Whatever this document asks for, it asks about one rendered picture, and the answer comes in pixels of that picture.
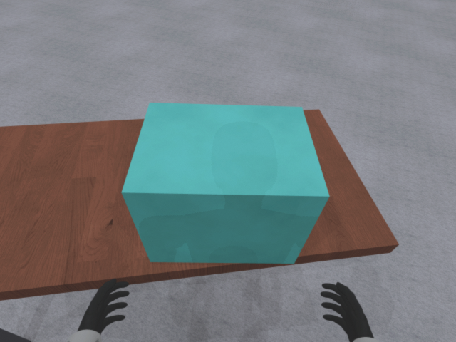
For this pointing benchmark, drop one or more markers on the carton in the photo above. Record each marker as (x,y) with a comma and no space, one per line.
(224,183)

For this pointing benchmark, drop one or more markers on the right robot hand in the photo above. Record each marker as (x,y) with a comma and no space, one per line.
(353,321)

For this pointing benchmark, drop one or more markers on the left robot hand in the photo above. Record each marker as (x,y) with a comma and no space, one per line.
(95,315)

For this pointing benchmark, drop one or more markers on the table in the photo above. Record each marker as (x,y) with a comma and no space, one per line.
(65,226)

